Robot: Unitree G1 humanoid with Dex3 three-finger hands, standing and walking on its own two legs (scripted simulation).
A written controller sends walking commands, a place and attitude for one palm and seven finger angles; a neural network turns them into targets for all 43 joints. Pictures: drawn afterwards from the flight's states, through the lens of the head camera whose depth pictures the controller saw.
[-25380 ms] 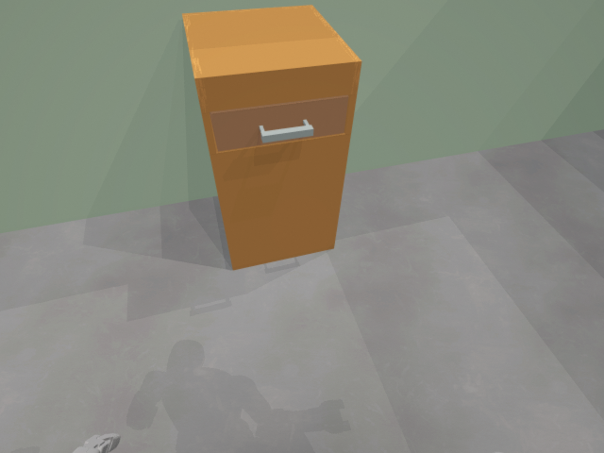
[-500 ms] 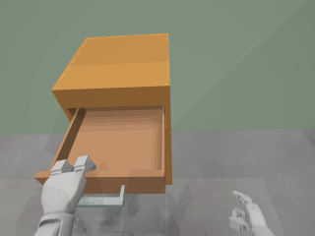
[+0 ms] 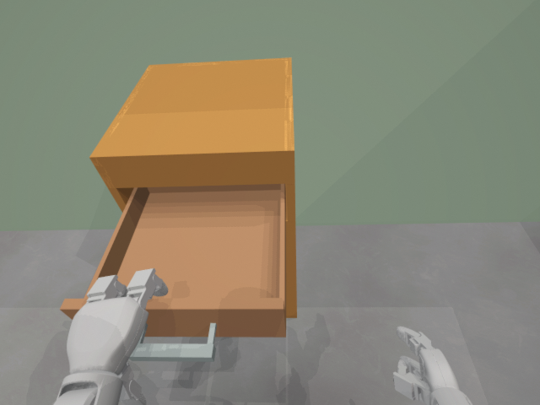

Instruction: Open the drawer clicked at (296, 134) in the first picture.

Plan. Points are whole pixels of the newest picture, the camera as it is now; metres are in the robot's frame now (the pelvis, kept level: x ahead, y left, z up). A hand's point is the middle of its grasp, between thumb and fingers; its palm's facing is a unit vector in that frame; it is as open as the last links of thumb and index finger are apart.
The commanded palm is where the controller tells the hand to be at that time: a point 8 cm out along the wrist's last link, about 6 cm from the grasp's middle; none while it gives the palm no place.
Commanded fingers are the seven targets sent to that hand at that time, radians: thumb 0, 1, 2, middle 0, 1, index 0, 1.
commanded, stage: draw the hand back to the body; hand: left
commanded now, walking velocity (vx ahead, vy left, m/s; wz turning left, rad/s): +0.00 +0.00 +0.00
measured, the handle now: (175, 340) +0.24 +0.22 -0.10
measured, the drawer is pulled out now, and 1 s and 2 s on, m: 0.30 0.30 0.30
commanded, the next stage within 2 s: step back with the hand held close in 1.46 s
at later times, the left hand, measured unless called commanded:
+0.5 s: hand (91, 335) +0.17 +0.25 +0.09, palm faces +0.11 -0.28 -0.95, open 13.8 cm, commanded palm +0.14 +0.26 +0.15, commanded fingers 0.00 -0.40 0.34 -0.29 -1.13 -0.29 -1.13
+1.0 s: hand (72, 310) +0.17 +0.24 +0.16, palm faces +0.35 -0.85 -0.39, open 10.9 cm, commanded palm +0.12 +0.29 +0.18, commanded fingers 0.00 0.48 0.72 -0.23 -0.57 -0.23 -0.57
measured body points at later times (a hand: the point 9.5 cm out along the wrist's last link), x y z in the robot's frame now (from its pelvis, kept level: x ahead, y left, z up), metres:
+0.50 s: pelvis +0.00 +0.01 +0.01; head +0.00 -0.02 +0.46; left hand +0.16 +0.26 +0.14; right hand +0.23 -0.18 -0.08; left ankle -0.03 +0.09 -0.72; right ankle -0.01 -0.06 -0.72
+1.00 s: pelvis +0.00 +0.01 +0.02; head +0.00 -0.01 +0.47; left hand +0.15 +0.28 +0.18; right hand +0.20 -0.20 -0.07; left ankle -0.03 +0.09 -0.72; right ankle -0.01 -0.06 -0.72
